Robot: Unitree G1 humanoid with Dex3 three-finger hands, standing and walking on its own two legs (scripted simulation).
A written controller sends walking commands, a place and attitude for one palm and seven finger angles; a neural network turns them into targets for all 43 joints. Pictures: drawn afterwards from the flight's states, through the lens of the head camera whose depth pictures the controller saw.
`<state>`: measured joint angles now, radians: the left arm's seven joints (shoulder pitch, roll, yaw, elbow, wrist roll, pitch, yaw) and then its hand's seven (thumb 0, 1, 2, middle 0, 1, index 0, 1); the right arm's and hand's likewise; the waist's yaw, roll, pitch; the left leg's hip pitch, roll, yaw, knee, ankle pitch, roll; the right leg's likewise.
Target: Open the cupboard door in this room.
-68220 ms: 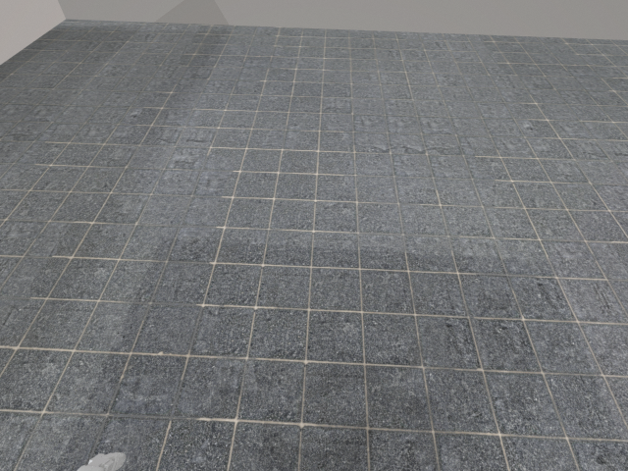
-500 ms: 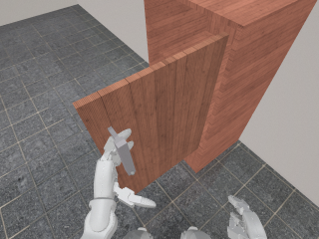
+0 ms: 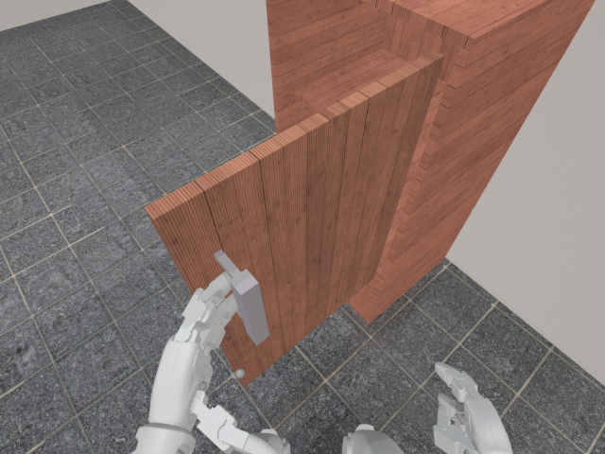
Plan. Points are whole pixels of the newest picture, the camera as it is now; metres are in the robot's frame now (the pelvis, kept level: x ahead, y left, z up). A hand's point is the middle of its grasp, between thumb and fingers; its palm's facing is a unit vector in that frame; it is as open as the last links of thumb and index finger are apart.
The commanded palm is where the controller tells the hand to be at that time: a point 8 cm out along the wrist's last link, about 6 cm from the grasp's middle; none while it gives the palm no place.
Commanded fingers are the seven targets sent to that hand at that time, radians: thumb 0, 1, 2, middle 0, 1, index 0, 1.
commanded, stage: slide the hand sideways off the handle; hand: left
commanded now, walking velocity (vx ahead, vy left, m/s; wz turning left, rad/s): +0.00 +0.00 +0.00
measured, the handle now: (242, 299) +0.30 +0.09 +0.05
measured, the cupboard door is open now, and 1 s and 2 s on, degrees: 91 91 91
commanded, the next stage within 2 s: draw the hand back to the body in 0.58 s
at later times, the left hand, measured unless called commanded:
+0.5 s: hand (199, 401) +0.18 +0.12 +0.06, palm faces -0.04 -1.00 -0.03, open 16.1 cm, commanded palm +0.14 +0.19 +0.06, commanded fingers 0.00 -0.50 0.30 -0.15 -0.30 -0.15 -0.30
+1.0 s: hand (144, 399) +0.17 +0.16 +0.11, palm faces -0.04 -1.00 -0.07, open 16.3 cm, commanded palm +0.14 +0.22 +0.12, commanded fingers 0.00 -0.50 0.30 -0.15 -0.30 -0.15 -0.30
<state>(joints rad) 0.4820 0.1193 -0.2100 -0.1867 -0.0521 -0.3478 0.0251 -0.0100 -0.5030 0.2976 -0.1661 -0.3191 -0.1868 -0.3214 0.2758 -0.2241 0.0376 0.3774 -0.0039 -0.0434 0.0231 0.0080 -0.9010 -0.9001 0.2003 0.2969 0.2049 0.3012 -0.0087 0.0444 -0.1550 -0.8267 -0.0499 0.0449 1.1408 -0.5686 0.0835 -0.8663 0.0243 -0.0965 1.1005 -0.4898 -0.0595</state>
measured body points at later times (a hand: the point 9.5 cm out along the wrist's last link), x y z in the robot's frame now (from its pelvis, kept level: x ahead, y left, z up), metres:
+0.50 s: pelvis +0.00 -0.02 -0.01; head +0.06 -0.02 +0.44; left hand +0.18 +0.18 +0.06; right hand +0.20 -0.24 -0.08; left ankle -0.01 +0.07 -0.65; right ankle +0.03 -0.09 -0.65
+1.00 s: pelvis +0.00 -0.01 +0.02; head +0.03 -0.02 +0.47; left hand +0.17 +0.21 +0.11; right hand +0.19 -0.24 -0.05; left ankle -0.01 +0.07 -0.65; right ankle +0.03 -0.09 -0.65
